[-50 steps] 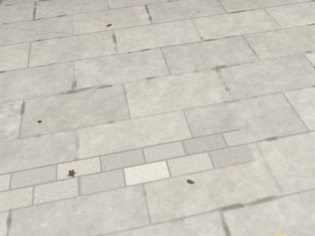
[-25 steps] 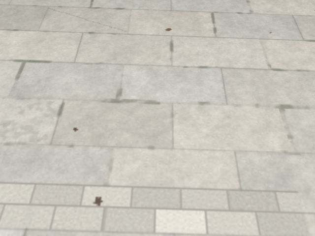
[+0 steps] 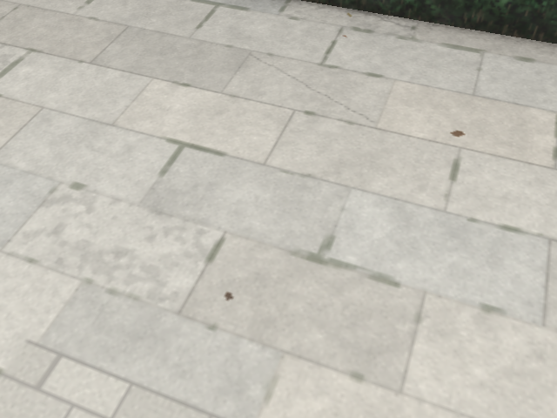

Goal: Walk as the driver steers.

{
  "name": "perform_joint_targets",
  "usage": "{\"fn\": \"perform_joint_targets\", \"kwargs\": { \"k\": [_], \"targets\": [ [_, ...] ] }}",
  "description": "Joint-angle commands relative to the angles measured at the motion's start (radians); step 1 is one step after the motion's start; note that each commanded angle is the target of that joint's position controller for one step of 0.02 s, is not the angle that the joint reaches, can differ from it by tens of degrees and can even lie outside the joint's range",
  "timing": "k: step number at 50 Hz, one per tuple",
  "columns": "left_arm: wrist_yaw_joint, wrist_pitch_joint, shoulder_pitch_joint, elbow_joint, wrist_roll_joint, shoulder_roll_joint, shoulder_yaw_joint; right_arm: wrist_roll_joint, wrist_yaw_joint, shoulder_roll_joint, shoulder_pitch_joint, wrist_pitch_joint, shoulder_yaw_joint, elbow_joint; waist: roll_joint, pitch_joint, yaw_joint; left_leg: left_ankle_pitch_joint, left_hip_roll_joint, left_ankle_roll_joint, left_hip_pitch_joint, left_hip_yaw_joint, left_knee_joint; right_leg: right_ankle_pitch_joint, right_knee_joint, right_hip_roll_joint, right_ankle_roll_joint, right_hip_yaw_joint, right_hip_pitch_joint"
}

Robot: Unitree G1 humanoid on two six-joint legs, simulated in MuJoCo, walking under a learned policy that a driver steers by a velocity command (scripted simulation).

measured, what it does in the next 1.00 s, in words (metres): walks ahead: left foot, then right foot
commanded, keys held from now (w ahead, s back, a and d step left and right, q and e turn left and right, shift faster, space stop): w+q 0.18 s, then w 0.14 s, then no key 0.68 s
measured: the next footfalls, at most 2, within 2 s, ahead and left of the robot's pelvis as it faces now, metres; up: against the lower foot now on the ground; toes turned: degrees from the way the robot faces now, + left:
left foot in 0.32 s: +0.31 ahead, +0.18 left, +0.00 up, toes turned +12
right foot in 0.76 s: +0.49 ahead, -0.01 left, +0.00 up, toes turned +12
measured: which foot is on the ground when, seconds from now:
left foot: up 0.00-0.30, down 0.32-1.00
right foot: down 0.00-0.34, up 0.36-0.74, down 0.76-1.00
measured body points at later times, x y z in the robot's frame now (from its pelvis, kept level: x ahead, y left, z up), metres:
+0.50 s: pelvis +0.25 +0.08 +0.00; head +0.29 +0.11 +0.45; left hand +0.30 +0.38 -0.13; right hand +0.44 -0.15 -0.10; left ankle +0.27 +0.17 -0.74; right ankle +0.25 -0.09 -0.65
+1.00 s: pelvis +0.37 +0.07 -0.01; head +0.39 +0.07 +0.44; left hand +0.47 +0.35 -0.12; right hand +0.51 -0.17 -0.15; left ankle +0.28 +0.17 -0.74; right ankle +0.45 -0.02 -0.74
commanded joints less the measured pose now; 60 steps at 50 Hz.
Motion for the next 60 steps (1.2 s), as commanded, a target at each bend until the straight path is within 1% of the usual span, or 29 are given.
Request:
{"fn": "perform_joint_targets", "kwargs": {
  "k": [1, 4, 7, 11, 13, 14, 15, 16, 17, 18, 19, 20, 21, 22, 25, 27, 29, 31, 34, 36, 37, 38, 39, 40, 41, 43, 45, 51, 60],
  "targets": [
    [0.002, -0.02, -0.021, -0.036, -0.001, 0.139, 0.036, -0.005, 0.003, -0.034, -0.028, -0.004, -0.01, -0.09, -0.139, 0.009, -0.008, 0.08, 0.068, -0.015, -0.154, -0.041, -0.062, 0.156, -0.232, -0.29, -0.169, 0.208, 0.093],
    [0.004, -0.013, -0.017, -0.014, -0.002, 0.162, 0.042, -0.004, 0.014, -0.026, -0.081, -0.011, -0.005, -0.098, -0.123, 0.007, 0.006, 0.222, 0.07, -0.018, -0.158, -0.024, -0.209, 0.243, -0.233, -0.279, -0.156, 0.103, 0.137],
    [0.01, -0.002, 0.01, 0.009, -0.009, 0.184, 0.045, -0.003, 0.034, -0.007, -0.184, -0.022, 0.004, -0.121, -0.114, 0.033, 0.046, 0.333, 0.057, -0.005, -0.116, 0.03, -0.377, 0.258, -0.23, -0.268, -0.131, 0.014, 0.161],
    [0.006, 0.017, 0.072, 0.048, -0.03, 0.214, 0.052, 0.001, 0.055, -0.002, -0.275, -0.024, 0.008, -0.164, -0.111, 0.069, 0.066, 0.262, 0.033, 0.035, -0.082, 0.075, -0.504, 0.311, -0.207, -0.308, -0.117, -0.023, 0.244],
    [0.005, 0.028, 0.076, 0.061, -0.041, 0.238, 0.057, -0.006, 0.057, -0.024, -0.256, -0.025, -0.002, -0.171, -0.13, 0.047, 0.03, 0.157, -0.015, 0.074, 0.003, 0.111, -0.546, 0.558, -0.129, -0.322, -0.108, -0.045, 0.285],
    [0.007, 0.033, 0.071, 0.065, -0.046, 0.254, 0.06, -0.013, 0.055, -0.05, -0.199, -0.023, -0.016, -0.16, -0.146, 0.004, -0.013, 0.121, -0.051, 0.097, 0.103, 0.136, -0.569, 0.731, -0.036, -0.318, -0.097, -0.065, 0.293],
    [0.01, 0.038, 0.059, 0.068, -0.047, 0.251, 0.056, -0.014, 0.05, -0.088, -0.057, -0.022, -0.04, -0.12, -0.133, -0.073, -0.1, 0.182, -0.092, 0.128, 0.308, 0.158, -0.639, 0.827, 0.133, -0.289, -0.074, -0.103, 0.252],
    [0.015, 0.035, 0.069, 0.064, -0.034, 0.216, 0.039, -0.012, 0.034, -0.149, 0.106, -0.016, -0.07, -0.073, -0.101, -0.161, -0.173, 0.237, -0.069, 0.158, 0.596, 0.092, -0.634, 0.694, 0.358, -0.25, -0.038, -0.123, 0.074],
    [0.005, 0.018, 0.134, 0.009, 0.009, 0.098, -0.003, -0.022, 0.017, -0.272, 0.163, -0.016, -0.088, -0.064, 0.157, -0.278, -0.115, 0.288, 0.223, 0.304, 0.972, -0.39, -0.647, -0.04, 0.763, -0.101, 0.038, -0.119, -0.357],
    [-0.004, -0.008, 0.135, 0.029, -0.01, 0.128, -0.005, -0.024, 0.019, -0.229, 0.164, -0.024, -0.067, -0.088, 0.143, -0.458, -0.128, 0.397, 0.367, 0.407, 0.999, -0.711, -0.791, -0.43, 0.957, -0.017, 0.055, 0.094, -0.44],
    [-0.009, -0.012, 0.042, 0.01, -0.051, 0.201, 0.018, -0.035, 0.028, -0.17, 0.105, -0.033, -0.044, -0.082, 0.058, -0.339, -0.136, 0.574, 0.329, 0.357, 0.895, -0.511, -0.784, -0.373, 0.995, -0.073, 0.055, 0.141, -0.491],
    [-0.005, -0.011, 0.0, -0.003, -0.051, 0.182, 0.011, -0.028, 0.03, -0.135, 0.051, -0.039, -0.034, -0.073, 0.038, -0.218, -0.102, 0.712, 0.276, 0.314, 0.752, -0.336, -0.766, -0.317, 0.939, -0.114, 0.049, 0.119, -0.493],
    [0.004, -0.006, -0.011, 0.008, -0.029, 0.169, 0.011, -0.019, 0.031, -0.097, -0.009, -0.042, -0.023, -0.067, -0.013, -0.151, -0.067, 0.735, 0.222, 0.273, 0.629, -0.238, -0.781, -0.267, 0.859, -0.145, 0.052, 0.113, -0.469],
    [0.009, 0.007, 0.002, 0.015, -0.019, 0.171, 0.016, -0.02, 0.031, -0.074, -0.052, -0.044, -0.014, -0.069, 0.002, -0.119, -0.031, 0.751, 0.19, 0.253, 0.523, -0.179, -0.815, -0.231, 0.808, -0.163, 0.055, 0.115, -0.402],
    [0.015, 0.045, 0.071, 0.044, -0.011, 0.122, 0.009, -0.036, 0.025, -0.08, -0.099, -0.059, -0.014, -0.048, 0.011, -0.118, 0.028, 0.855, 0.164, 0.263, 0.372, -0.082, -0.885, -0.128, 0.718, -0.145, 0.088, 0.1, -0.271],
    [0.022, 0.053, 0.04, 0.035, -0.002, 0.101, 0.003, -0.038, 0.015, -0.08, -0.11, -0.062, -0.012, -0.025, 0.017, -0.105, 0.03, 0.877, 0.145, 0.254, 0.352, -0.026, -0.893, -0.052, 0.591, -0.136, 0.099, 0.099, -0.265],
    [0.02, 0.053, -0.014, 0.026, 0.0, 0.081, -0.006, -0.037, 0.004, -0.08, -0.11, -0.053, -0.01, -0.002, 0.031, -0.104, 0.012, 0.841, 0.117, 0.228, 0.355, 0.02, -0.888, 0.053, 0.449, -0.129, 0.096, 0.094, -0.235],
    [0.014, 0.052, -0.066, 0.017, -0.004, 0.084, -0.008, -0.039, -0.001, -0.087, -0.084, -0.045, -0.01, 0.025, 0.031, -0.109, -0.017, 0.792, 0.121, 0.219, 0.381, 0.018, -0.884, 0.137, 0.344, -0.114, 0.092, 0.094, -0.207],
    [0.007, 0.054, -0.106, 0.007, -0.004, 0.103, -0.002, -0.036, 0.002, -0.083, -0.07, -0.034, -0.004, 0.067, 0.036, -0.096, -0.032, 0.707, 0.149, 0.214, 0.415, -0.022, -0.852, 0.123, 0.252, -0.098, 0.074, 0.106, -0.179],
    [0.003, 0.052, -0.097, 0.008, 0.005, 0.11, 0.003, -0.025, 0.002, -0.075, -0.089, -0.028, 0.001, 0.085, 0.032, -0.087, -0.011, 0.62, 0.147, 0.192, 0.415, -0.043, -0.791, 0.119, 0.159, -0.082, 0.044, 0.097, -0.128],
    [0.001, 0.048, -0.071, 0.018, 0.012, 0.115, 0.007, -0.018, 0.001, -0.059, -0.091, -0.026, 0.007, 0.094, 0.016, -0.09, 0.009, 0.529, 0.117, 0.158, 0.401, -0.043, -0.749, 0.223, 0.061, -0.074, 0.022, 0.092, -0.054],
    [0.007, 0.045, -0.068, 0.018, 0.019, 0.158, 0.016, -0.031, -0.001, -0.034, -0.04, -0.031, 0.016, 0.106, -0.049, -0.108, -0.011, 0.399, 0.057, 0.104, 0.379, -0.025, -0.698, 0.533, 0.029, -0.138, -0.001, 0.159, 0.04],
    [0.015, 0.048, -0.098, 0.005, 0.023, 0.207, 0.022, -0.052, 0.0, -0.02, 0.078, -0.039, 0.017, 0.127, -0.157, -0.147, -0.092, 0.168, -0.02, 0.053, 0.305, 0.007, -0.661, 0.732, 0.086, -0.228, -0.071, 0.236, 0.155],
    [0.016, 0.059, -0.11, 0.012, 0.018, 0.131, 0.007, -0.053, -0.009, -0.002, 0.098, -0.034, 0.025, 0.149, -0.222, -0.178, -0.083, 0.008, -0.038, 0.013, 0.296, 0.03, -0.647, 0.662, 0.087, -0.261, -0.147, 0.276, 0.16],
    [0.011, 0.067, -0.13, 0.013, 0.006, 0.085, -0.005, -0.049, -0.016, -0.022, 0.053, -0.019, 0.023, 0.144, -0.212, -0.162, -0.067, -0.009, -0.032, -0.002, 0.305, 0.029, -0.669, 0.529, 0.07, -0.248, -0.153, 0.29, 0.124],
    [-0.001, 0.074, -0.166, 0.011, 0.0, 0.085, -0.006, -0.035, -0.026, -0.048, 0.01, 0.016, 0.015, 0.155, -0.163, -0.114, -0.053, 0.04, -0.03, 0.008, 0.327, 0.027, -0.705, 0.328, 0.063, -0.185, -0.104, 0.242, 0.051],
    [-0.007, 0.066, -0.17, 0.022, -0.001, 0.101, -0.003, -0.036, -0.029, -0.056, -0.006, 0.038, 0.012, 0.164, -0.135, -0.096, -0.046, 0.09, -0.022, 0.02, 0.357, 0.016, -0.729, 0.3, 0.071, -0.155, -0.07, 0.205, 0.022],
    [0.004, 0.064, -0.172, 0.075, -0.005, 0.091, -0.002, -0.031, -0.033, -0.039, -0.004, 0.034, 0.011, 0.224, -0.082, -0.113, -0.031, 0.212, -0.01, 0.012, 0.387, 0.015, -0.731, 0.401, 0.111, -0.123, -0.069, 0.164, 0.08],
    [0.018, 0.09, -0.213, 0.137, -0.008, 0.081, 0.002, -0.033, -0.04, -0.021, 0.014, 0.029, 0.015, 0.31, -0.057, -0.04, -0.032, 0.128, -0.01, 0.011, 0.361, 0.027, -0.764, 0.226, 0.083, -0.093, -0.055, 0.144, 0.06]
  ]
}}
